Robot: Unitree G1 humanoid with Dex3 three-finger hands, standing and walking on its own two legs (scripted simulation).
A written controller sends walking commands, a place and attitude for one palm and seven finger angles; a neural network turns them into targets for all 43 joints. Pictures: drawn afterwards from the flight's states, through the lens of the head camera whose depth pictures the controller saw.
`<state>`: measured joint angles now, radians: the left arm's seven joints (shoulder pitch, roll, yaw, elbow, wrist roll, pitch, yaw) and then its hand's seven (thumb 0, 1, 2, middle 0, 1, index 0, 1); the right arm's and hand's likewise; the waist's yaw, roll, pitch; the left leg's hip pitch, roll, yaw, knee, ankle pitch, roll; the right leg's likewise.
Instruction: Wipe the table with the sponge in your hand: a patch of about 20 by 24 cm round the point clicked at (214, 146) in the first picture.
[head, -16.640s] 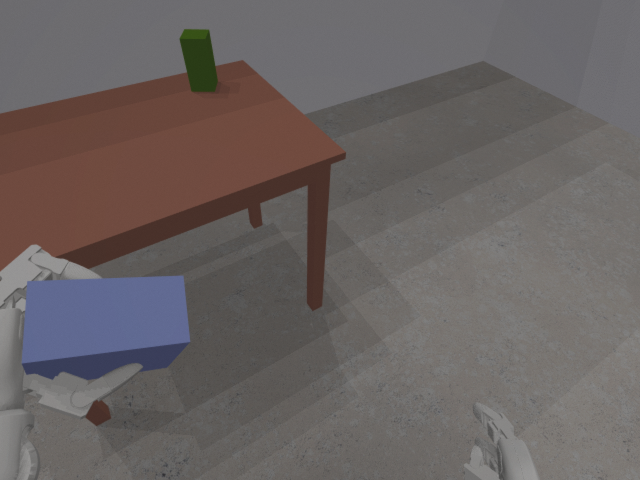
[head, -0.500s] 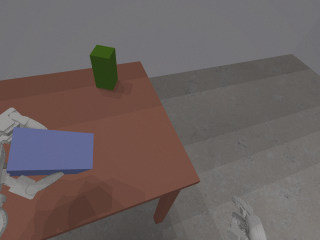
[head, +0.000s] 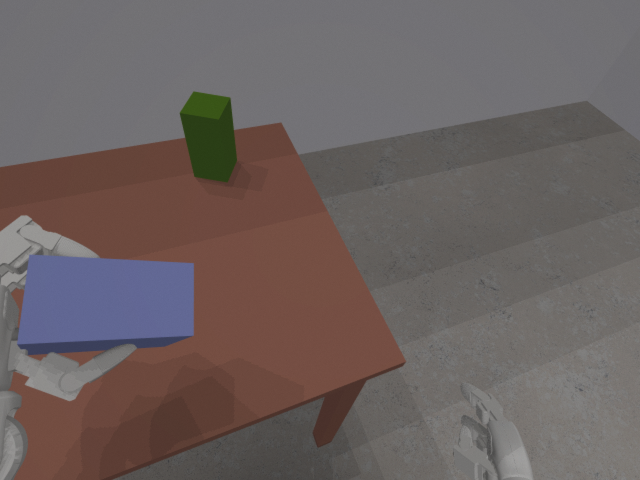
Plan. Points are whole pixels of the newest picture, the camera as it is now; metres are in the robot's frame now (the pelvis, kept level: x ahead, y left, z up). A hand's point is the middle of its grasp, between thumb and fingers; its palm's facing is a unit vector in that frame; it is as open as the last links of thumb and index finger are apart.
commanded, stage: come to a stop and stand still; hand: left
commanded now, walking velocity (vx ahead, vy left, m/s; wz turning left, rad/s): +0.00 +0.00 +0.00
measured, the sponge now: (133, 309) +0.24 +0.21 +0.13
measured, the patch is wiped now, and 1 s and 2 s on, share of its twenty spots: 0.00 0.00 0.00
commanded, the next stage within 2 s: look again from close up in 0.02 s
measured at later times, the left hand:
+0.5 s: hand (78, 292) +0.23 +0.24 +0.17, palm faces +0.35 -0.82 -0.46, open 10.5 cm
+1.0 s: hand (38, 349) +0.18 +0.26 +0.16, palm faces +0.46 -0.58 -0.67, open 10.5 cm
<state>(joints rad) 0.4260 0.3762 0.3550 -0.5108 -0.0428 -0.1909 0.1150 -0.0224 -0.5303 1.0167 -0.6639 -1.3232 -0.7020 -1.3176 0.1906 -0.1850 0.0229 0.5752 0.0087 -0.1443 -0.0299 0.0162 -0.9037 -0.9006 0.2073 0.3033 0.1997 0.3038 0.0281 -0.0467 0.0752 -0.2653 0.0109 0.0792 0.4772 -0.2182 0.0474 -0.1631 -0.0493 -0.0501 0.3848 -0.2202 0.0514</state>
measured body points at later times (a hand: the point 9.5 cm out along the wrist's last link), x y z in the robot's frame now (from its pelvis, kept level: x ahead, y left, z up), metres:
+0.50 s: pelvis +0.00 -0.01 +0.00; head +0.03 +0.01 +0.45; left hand +0.21 +0.28 +0.19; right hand +0.18 -0.23 -0.07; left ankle +0.02 +0.08 -0.74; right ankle -0.01 -0.15 -0.74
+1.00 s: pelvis -0.02 -0.08 -0.02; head -0.02 -0.09 +0.43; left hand +0.15 +0.28 +0.19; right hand +0.19 -0.30 -0.10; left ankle +0.02 +0.08 -0.74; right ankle -0.01 -0.16 -0.74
